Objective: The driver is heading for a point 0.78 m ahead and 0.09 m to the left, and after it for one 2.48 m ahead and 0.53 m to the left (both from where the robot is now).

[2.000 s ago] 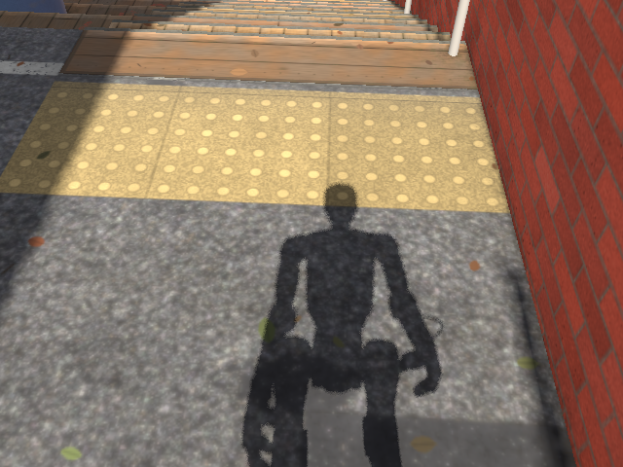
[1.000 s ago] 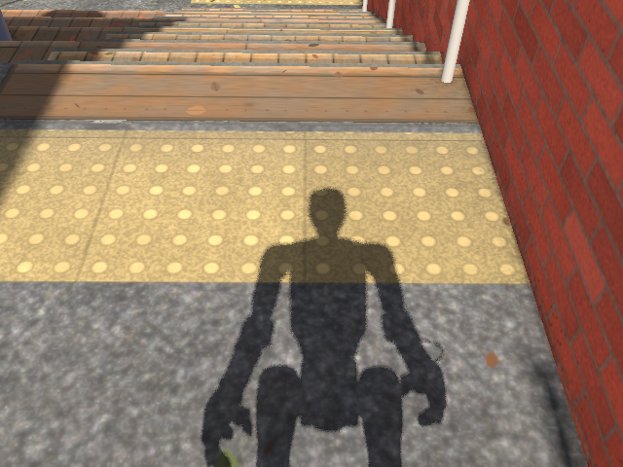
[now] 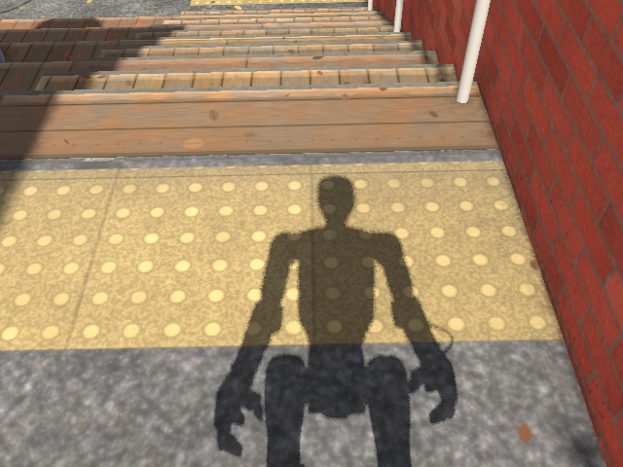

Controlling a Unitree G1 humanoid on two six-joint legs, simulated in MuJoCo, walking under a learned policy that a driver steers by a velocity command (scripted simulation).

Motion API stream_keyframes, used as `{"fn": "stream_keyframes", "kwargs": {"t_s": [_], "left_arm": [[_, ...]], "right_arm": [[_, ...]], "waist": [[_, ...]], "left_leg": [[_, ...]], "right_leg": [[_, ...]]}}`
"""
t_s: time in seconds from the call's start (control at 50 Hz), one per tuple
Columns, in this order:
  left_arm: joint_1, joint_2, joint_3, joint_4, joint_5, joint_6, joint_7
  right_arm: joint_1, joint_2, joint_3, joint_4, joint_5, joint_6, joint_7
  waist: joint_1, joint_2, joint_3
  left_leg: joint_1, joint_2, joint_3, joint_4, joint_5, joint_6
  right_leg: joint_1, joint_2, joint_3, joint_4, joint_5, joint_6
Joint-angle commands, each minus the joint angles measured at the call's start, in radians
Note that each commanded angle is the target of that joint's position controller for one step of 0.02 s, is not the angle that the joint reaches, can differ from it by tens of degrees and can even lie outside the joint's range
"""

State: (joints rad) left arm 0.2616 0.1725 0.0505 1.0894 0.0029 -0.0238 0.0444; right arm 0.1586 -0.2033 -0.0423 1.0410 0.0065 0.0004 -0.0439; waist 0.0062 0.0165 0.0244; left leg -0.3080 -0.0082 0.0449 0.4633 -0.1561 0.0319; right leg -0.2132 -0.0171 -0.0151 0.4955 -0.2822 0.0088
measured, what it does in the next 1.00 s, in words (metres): lifts its right foot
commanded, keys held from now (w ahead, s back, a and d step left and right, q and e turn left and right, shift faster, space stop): no key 0.68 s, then w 0.32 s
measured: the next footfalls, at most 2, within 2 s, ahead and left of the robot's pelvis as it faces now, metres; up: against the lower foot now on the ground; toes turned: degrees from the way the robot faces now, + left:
right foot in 1.04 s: +0.13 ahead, -0.16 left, +0.00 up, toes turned -2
left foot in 1.54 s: +0.52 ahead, +0.09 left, +0.00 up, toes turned +3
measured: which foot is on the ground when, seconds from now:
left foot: down 0.00-1.00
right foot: down 0.00-0.76, up 0.78-1.00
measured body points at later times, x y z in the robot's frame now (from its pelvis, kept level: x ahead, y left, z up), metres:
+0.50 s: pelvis +0.03 +0.00 +0.00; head +0.05 +0.00 +0.45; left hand +0.05 +0.24 -0.16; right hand +0.12 -0.24 -0.15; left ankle +0.06 +0.10 -0.74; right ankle -0.01 -0.12 -0.74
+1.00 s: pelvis +0.07 -0.03 +0.00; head +0.08 -0.05 +0.45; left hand +0.12 +0.23 -0.13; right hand +0.08 -0.29 -0.16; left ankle +0.06 +0.10 -0.74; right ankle +0.07 -0.15 -0.72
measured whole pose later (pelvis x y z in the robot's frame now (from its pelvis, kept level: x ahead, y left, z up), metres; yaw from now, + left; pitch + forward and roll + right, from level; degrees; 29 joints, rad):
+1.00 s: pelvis +0.07 -0.03 +0.00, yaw +0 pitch +2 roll +1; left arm 0.24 0.20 0.06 1.06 -0.02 -0.09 0.02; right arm 0.30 -0.24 -0.08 1.08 0.04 -0.04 -0.03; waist 0.00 0.04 -0.03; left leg -0.19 0.01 0.01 0.41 -0.25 0.03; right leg -0.32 -0.04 -0.04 0.63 -0.37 -0.07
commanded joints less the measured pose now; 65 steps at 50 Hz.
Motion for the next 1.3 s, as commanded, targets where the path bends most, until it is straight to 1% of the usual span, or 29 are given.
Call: {"fn": "stream_keyframes", "kwargs": {"t_s": [0.02,0.1,0.24,0.68,0.7,0.72,0.74,0.76,0.8,0.82,0.84,0.86,0.88,0.9,0.92,0.96,0.98,1.0,1.02,1.04,1.06,1.08,1.1,1.12,1.14,1.18,1.2,1.24,1.3], "left_arm": [[0.029,0.102,0.012,-0.028,-0.001,-0.014,-0.002],[0.044,0.097,0.008,-0.023,-0.003,-0.011,-0.004],[0.048,0.088,0.005,-0.018,-0.004,-0.002,-0.001],[0.054,0.088,-0.002,-0.003,0.000,0.004,0.013],[0.075,0.084,-0.001,0.007,-0.003,0.005,0.014],[0.073,0.087,0.001,0.005,-0.010,0.006,0.016],[0.059,0.084,0.002,-0.009,-0.014,0.004,0.018],[0.041,0.077,0.000,-0.025,-0.017,-0.003,0.019],[-0.001,0.043,-0.006,-0.054,-0.022,-0.028,0.009],[-0.018,0.075,0.005,-0.058,-0.021,-0.033,0.004],[-0.029,0.083,0.011,-0.067,-0.028,-0.040,-0.003],[-0.034,0.088,0.016,-0.073,-0.033,-0.047,-0.007],[-0.029,0.079,0.016,-0.080,-0.040,-0.058,-0.011],[-0.029,0.088,0.019,-0.085,-0.038,-0.063,-0.015],[-0.025,0.091,0.022,-0.081,-0.038,-0.067,-0.015],[0.037,0.060,0.021,-0.045,-0.030,-0.071,-0.019],[0.089,0.053,0.023,-0.016,-0.024,-0.072,-0.022],[0.151,0.057,0.029,0.013,-0.020,-0.067,-0.027],[0.220,0.064,0.031,0.031,-0.017,-0.065,-0.030],[0.320,0.143,0.050,0.036,-0.019,-0.067,-0.027],[0.389,0.240,0.059,0.032,-0.008,-0.073,-0.037],[0.332,0.227,0.050,0.026,0.004,-0.088,-0.038],[0.238,0.179,0.033,-0.010,0.001,-0.101,-0.041],[0.166,0.164,0.025,-0.035,-0.003,-0.104,-0.048],[0.104,0.178,0.024,-0.068,-0.007,-0.101,-0.051],[0.176,0.119,0.002,-0.053,0.001,-0.100,-0.047],[0.212,0.114,-0.002,-0.044,0.000,-0.098,-0.043],[0.254,0.118,-0.006,-0.041,0.006,-0.096,-0.038],[0.272,0.133,-0.009,-0.051,0.004,-0.091,-0.028]], "right_arm": [[-0.020,-0.082,-0.013,-0.035,0.003,-0.007,-0.001],[-0.010,-0.089,-0.015,-0.022,0.007,-0.003,0.000],[-0.014,-0.097,-0.017,-0.009,0.009,0.008,-0.002],[-0.045,-0.092,-0.021,0.008,0.007,0.013,-0.002],[-0.023,-0.095,-0.023,0.018,0.010,0.014,-0.002],[-0.001,-0.111,-0.031,0.024,0.018,0.016,-0.003],[0.018,-0.124,-0.037,0.025,0.023,0.015,-0.003],[0.043,-0.137,-0.042,0.025,0.024,0.008,-0.003],[0.142,-0.177,-0.055,0.042,0.026,-0.017,0.003],[0.138,-0.193,-0.058,0.035,0.007,-0.033,0.009],[0.126,-0.191,-0.058,0.023,-0.003,-0.050,0.013],[0.104,-0.185,-0.055,0.007,-0.004,-0.065,0.017],[0.070,-0.171,-0.052,-0.011,0.009,-0.077,0.015],[0.050,-0.155,-0.047,-0.019,0.023,-0.079,0.012],[0.031,-0.153,-0.047,-0.028,0.030,-0.075,0.010],[-0.001,-0.180,-0.054,-0.041,0.038,-0.060,0.009],[0.009,-0.183,-0.056,-0.040,0.046,-0.052,0.012],[0.026,-0.167,-0.052,-0.038,0.047,-0.048,0.015],[0.013,-0.133,-0.042,-0.045,0.043,-0.049,0.017],[-0.014,-0.060,-0.021,-0.069,0.027,-0.058,0.023],[-0.049,-0.040,-0.016,-0.115,0.018,-0.079,0.028],[-0.083,-0.069,-0.019,-0.134,0.037,-0.095,0.034],[-0.086,-0.098,-0.021,-0.138,0.046,-0.105,0.042],[-0.053,-0.114,-0.027,-0.115,0.034,-0.109,0.044],[-0.037,-0.127,-0.034,-0.104,0.008,-0.109,0.040],[-0.026,-0.110,-0.037,-0.089,0.003,-0.104,0.043],[-0.039,-0.093,-0.035,-0.095,0.003,-0.098,0.045],[-0.098,-0.083,-0.035,-0.125,0.001,-0.085,0.047],[-0.200,-0.063,-0.028,-0.172,0.008,-0.082,0.060]], "waist": [[0.007,-0.032,-0.028],[0.010,-0.017,-0.043],[0.008,-0.016,-0.030],[0.008,-0.014,-0.003],[0.007,-0.007,-0.024],[-0.001,-0.002,-0.013],[-0.011,0.016,0.019],[-0.022,0.054,0.058],[-0.052,0.151,0.074],[-0.058,0.139,0.083],[-0.051,0.127,0.073],[-0.042,0.107,0.060],[-0.019,0.097,0.043],[0.000,0.093,0.032],[0.011,0.091,0.021],[0.056,0.079,-0.005],[0.077,0.066,-0.012],[0.093,0.046,-0.010],[0.118,0.000,-0.007],[0.150,-0.213,-0.035],[0.141,-0.355,-0.007],[0.106,-0.274,0.054],[0.067,-0.189,0.096],[0.032,-0.138,0.086],[0.010,-0.103,0.076],[0.016,-0.096,0.056],[0.020,-0.105,0.054],[0.032,-0.102,0.057],[0.050,-0.111,0.073]], "left_leg": [[0.131,0.046,-0.054,-0.041,0.072,0.042],[0.156,0.049,-0.054,-0.023,0.158,0.047],[0.171,0.051,-0.058,-0.015,0.201,0.050],[0.163,0.052,-0.075,-0.043,0.122,0.055],[0.169,0.044,-0.070,-0.049,-0.020,0.061],[0.152,0.039,-0.074,-0.056,-0.258,0.075],[0.113,0.060,-0.112,-0.090,-0.471,0.093],[0.094,0.116,-0.196,-0.150,-0.621,0.121],[0.116,0.288,-0.484,-0.303,-0.756,0.222],[0.097,0.335,-0.556,-0.327,-0.726,0.250],[0.100,0.366,-0.599,-0.345,-0.684,0.266],[0.111,0.378,-0.600,-0.350,-0.628,0.262],[0.114,0.370,-0.570,-0.352,-0.569,0.238],[0.116,0.343,-0.503,-0.356,-0.490,0.206],[0.106,0.297,-0.410,-0.348,-0.411,0.172],[-0.004,0.191,-0.228,-0.290,-0.321,0.135],[-0.072,0.161,-0.180,-0.240,-0.344,0.132],[-0.137,0.132,-0.148,-0.168,-0.376,0.124],[-0.216,0.104,-0.116,-0.051,-0.366,0.102],[-0.339,0.040,-0.017,0.288,-0.289,0.044],[-0.575,-0.041,-0.009,0.534,-0.397,0.036],[-0.665,0.034,-0.106,0.690,-0.365,0.056],[-0.721,0.081,-0.126,0.731,-0.244,0.071],[-0.684,0.105,-0.113,0.712,-0.145,0.070],[-0.617,0.125,-0.115,0.648,-0.074,0.054],[-0.544,0.130,-0.088,0.584,0.011,0.023],[-0.545,0.125,-0.074,0.554,0.046,0.008],[-0.542,0.103,-0.056,0.465,0.128,-0.009],[-0.494,0.080,-0.041,0.318,0.233,-0.020]], "right_leg": [[-0.082,-0.044,0.048,-0.140,0.023,-0.036],[-0.047,-0.035,0.034,-0.124,0.108,-0.032],[-0.026,-0.027,0.018,-0.116,0.156,-0.026],[-0.023,-0.021,-0.004,-0.119,0.069,-0.007],[-0.019,-0.006,-0.022,-0.106,-0.038,-0.013],[-0.045,0.009,-0.039,-0.069,-0.164,-0.029],[-0.092,0.016,-0.048,-0.026,-0.266,-0.044],[-0.160,0.020,-0.060,0.039,-0.312,-0.055],[-0.241,0.026,-0.068,0.225,-0.229,-0.069],[-0.273,-0.005,-0.027,0.332,-0.237,-0.083],[-0.314,-0.027,0.014,0.438,-0.282,-0.097],[-0.355,-0.055,0.045,0.505,-0.302,-0.109],[-0.368,-0.083,0.071,0.507,-0.269,-0.114],[-0.348,-0.098,0.075,0.431,-0.236,-0.115],[-0.296,-0.089,0.050,0.327,-0.211,-0.110],[-0.073,-0.020,-0.047,0.107,-0.095,-0.090],[0.047,0.025,-0.101,0.028,0.002,-0.072],[0.137,0.057,-0.125,0.004,0.028,-0.059],[0.212,0.030,-0.077,-0.016,-0.003,-0.064],[0.299,-0.180,0.221,-0.177,-0.163,-0.123],[0.341,-0.373,0.652,-0.352,-0.412,-0.267],[0.264,-0.434,0.773,-0.383,-0.582,-0.317],[0.242,-0.397,0.687,-0.371,-0.542,-0.280],[0.216,-0.339,0.552,-0.360,-0.396,-0.231],[0.165,-0.289,0.445,-0.366,-0.240,-0.193],[0.156,-0.241,0.299,-0.371,0.005,-0.173],[0.165,-0.226,0.252,-0.370,0.081,-0.176],[0.185,-0.211,0.193,-0.373,0.214,-0.190],[0.182,-0.199,0.128,-0.386,0.263,-0.179]]}}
